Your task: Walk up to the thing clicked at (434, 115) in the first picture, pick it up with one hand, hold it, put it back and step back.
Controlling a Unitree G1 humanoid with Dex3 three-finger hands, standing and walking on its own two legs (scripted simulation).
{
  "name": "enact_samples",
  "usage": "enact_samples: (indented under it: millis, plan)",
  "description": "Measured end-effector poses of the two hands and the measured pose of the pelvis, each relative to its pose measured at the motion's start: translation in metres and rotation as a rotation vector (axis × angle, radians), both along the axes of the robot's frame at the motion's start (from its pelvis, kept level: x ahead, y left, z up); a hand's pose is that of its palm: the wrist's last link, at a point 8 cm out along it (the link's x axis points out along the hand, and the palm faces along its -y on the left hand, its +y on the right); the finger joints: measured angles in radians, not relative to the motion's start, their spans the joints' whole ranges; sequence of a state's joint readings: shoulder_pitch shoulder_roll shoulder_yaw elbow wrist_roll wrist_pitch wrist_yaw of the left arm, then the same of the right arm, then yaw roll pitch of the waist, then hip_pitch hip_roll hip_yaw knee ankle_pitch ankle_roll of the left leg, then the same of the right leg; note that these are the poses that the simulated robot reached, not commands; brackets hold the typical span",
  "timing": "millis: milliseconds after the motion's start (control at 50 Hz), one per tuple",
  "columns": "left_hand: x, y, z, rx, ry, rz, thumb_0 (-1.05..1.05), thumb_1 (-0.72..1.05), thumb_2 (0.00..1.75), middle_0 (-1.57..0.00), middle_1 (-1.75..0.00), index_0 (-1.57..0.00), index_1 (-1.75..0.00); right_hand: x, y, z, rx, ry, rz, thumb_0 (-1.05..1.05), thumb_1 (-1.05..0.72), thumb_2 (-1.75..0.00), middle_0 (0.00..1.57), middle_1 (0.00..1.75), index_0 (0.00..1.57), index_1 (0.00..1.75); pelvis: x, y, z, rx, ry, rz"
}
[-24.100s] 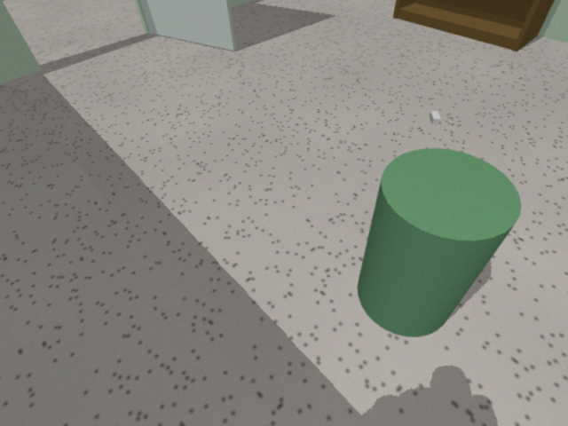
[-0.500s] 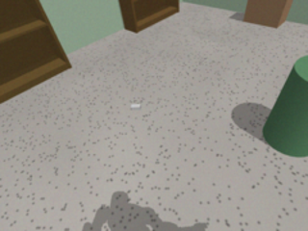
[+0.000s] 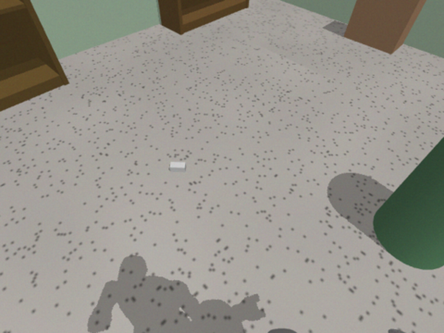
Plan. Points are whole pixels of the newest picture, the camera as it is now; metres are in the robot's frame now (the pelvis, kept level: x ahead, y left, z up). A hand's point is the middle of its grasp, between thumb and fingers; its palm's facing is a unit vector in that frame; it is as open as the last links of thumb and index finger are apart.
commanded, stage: walk up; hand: left
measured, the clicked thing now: (178, 167) +1.09 +0.26 -0.75
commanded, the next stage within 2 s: none
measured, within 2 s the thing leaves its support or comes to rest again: neither
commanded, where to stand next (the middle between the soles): +0.73 -0.02 m, yaw -1 degrees
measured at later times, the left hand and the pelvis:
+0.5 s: hand (134, 259) +0.30 +0.22 -0.12, palm faces -0.03 -0.92 -0.39, open 7.4 cm; pelvis +0.23 -0.05 +0.00, yaw -2 degrees
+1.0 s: hand (130, 197) +0.48 +0.27 -0.15, palm faces -0.09 -0.94 -0.33, open 7.4 cm; pelvis +0.41 +0.00 +0.00, yaw -2 degrees
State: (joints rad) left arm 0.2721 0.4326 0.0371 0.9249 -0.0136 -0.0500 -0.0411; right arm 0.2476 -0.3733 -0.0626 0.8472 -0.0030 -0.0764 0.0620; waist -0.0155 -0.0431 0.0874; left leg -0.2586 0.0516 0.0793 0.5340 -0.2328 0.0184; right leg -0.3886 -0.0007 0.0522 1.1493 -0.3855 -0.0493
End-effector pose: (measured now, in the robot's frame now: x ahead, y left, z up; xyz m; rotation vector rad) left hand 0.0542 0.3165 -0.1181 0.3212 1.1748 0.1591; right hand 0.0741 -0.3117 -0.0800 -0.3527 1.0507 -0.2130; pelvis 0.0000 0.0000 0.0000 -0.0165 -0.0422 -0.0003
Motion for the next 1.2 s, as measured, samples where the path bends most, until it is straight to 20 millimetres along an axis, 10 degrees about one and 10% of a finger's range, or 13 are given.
enact_samples:
  millis: [340, 560, 780, 980, 1200]
  plan:
    - [0.213, -0.041, 0.021, 0.071, -0.103, -0.076, 0.01, 0.9, 0.9, -0.2, -0.3, -0.21, -0.3, 0.116, -0.047, -0.057, 0.061, 0.132, -0.066, 0.01, -0.9, -0.9, 0.2, 0.3, 0.2, 0.3, 0.17, -0.039, -0.02, 0.015, 0.003, -0.028]
    - [0.239, -0.049, 0.035, 0.066, -0.029, -0.005, 0.01, 0.9, 0.9, -0.21, -0.3, -0.21, -0.3, 0.252, -0.043, -0.028, 0.079, 0.049, 0.028, 0.01, -0.9, -0.9, 0.2, 0.3, 0.2, 0.3, 0.25, -0.044, 0.003, 0.016, 0.002, -0.031]
    - [0.303, -0.002, -0.011, 0.028, 0.024, 0.026, 0.01, 0.9, 0.9, -0.21, -0.3, -0.21, -0.3, 0.363, -0.014, -0.015, -0.013, -0.009, 0.066, 0.01, -0.9, -0.9, 0.2, 0.3, 0.2, 0.3, 0.342, -0.007, -0.018, 0.014, -0.001, -0.011]
    - [0.41, 0.002, 0.003, -0.005, -0.013, -0.052, 0.01, 0.9, 0.9, -0.2, -0.3, -0.21, -0.3, 0.373, 0.003, 0.004, -0.012, 0.032, -0.028, 0.01, -0.9, -0.9, 0.2, 0.3, 0.2, 0.3, 0.403, 0.005, 0.002, 0.01, -0.013, -0.029]
    - [0.516, -0.026, 0.024, 0.054, -0.04, -0.123, 0.01, 0.9, 0.9, -0.2, -0.3, -0.21, -0.3, 0.387, -0.028, -0.032, 0.051, 0.139, -0.113, 0.01, -0.9, -0.9, 0.2, 0.3, 0.2, 0.3, 0.473, -0.021, -0.005, 0.054, -0.007, -0.061]
